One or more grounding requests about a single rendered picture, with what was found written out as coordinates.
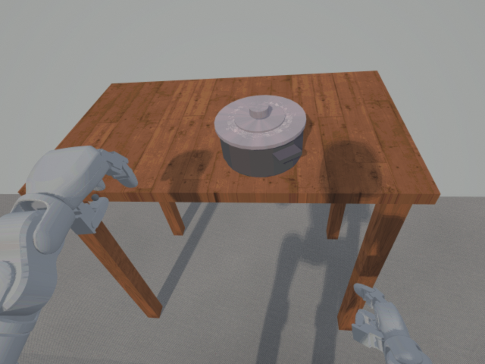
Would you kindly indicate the table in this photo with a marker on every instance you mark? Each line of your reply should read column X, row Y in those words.
column 356, row 150

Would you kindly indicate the right robot hand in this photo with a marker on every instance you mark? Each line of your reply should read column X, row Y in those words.
column 371, row 329

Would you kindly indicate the left robot forearm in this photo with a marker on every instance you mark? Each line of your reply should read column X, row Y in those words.
column 31, row 237

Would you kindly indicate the lid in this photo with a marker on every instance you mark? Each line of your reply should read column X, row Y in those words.
column 234, row 125

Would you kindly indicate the left robot hand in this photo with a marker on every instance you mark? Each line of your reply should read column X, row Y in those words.
column 71, row 174

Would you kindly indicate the pot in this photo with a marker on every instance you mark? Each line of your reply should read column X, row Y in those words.
column 264, row 162

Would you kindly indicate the knob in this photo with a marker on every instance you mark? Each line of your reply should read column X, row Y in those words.
column 259, row 110

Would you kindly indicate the right robot forearm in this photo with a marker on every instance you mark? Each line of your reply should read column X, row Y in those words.
column 403, row 350

